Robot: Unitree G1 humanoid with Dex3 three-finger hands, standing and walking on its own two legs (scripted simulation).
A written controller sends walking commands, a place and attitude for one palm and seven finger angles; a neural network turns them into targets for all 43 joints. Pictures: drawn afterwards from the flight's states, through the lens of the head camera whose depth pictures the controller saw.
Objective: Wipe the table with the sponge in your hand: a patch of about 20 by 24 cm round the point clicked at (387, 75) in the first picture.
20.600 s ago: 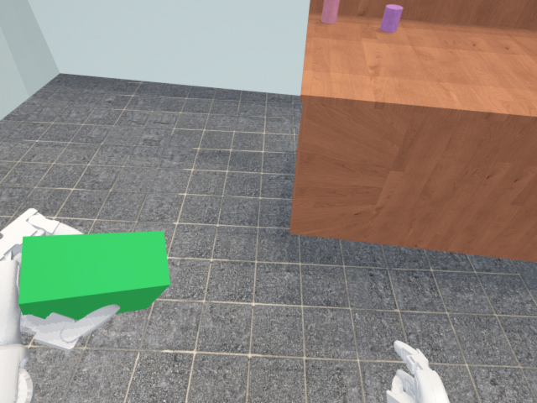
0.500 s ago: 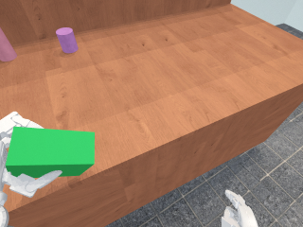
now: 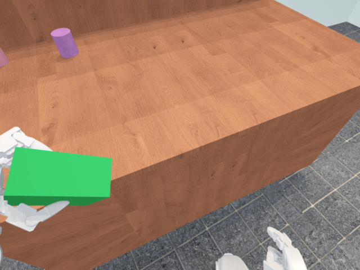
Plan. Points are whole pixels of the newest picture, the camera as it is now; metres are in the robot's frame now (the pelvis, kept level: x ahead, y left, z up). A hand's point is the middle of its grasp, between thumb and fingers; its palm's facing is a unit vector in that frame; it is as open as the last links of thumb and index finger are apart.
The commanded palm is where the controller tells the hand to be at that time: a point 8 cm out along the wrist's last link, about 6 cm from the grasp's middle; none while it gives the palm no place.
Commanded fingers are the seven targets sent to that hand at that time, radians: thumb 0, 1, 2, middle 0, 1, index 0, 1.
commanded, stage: shuffle to correct the standing spot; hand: left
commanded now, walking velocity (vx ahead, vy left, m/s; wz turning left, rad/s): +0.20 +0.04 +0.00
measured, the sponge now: (73, 182) +0.23 +0.19 +0.14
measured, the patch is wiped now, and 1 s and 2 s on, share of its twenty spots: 0.00 0.00 0.00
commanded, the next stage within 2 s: come to a stop and stand still in 0.74 s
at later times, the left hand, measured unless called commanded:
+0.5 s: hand (63, 171) +0.23 +0.19 +0.19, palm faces +0.38 -0.75 -0.54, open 10.3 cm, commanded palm +0.17 +0.24 +0.19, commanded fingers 0.00 0.10 1.30 -1.20 -1.60 -1.20 -1.60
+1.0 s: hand (30, 162) +0.25 +0.25 +0.18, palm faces +0.37 -0.78 -0.51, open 10.3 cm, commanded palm +0.18 +0.28 +0.19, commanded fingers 0.00 0.10 1.30 -1.20 -1.60 -1.20 -1.60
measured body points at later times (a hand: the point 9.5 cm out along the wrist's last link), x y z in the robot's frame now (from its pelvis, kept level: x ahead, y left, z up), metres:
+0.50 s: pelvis +0.03 -0.05 +0.00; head +0.05 -0.07 +0.44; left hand +0.20 +0.23 +0.22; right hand +0.20 -0.27 -0.10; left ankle +0.01 +0.04 -0.72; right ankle +0.05 -0.13 -0.73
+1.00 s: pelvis +0.03 +0.00 +0.01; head +0.05 +0.00 +0.46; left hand +0.22 +0.29 +0.21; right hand +0.22 -0.24 -0.06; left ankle +0.02 +0.14 -0.73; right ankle +0.05 -0.13 -0.73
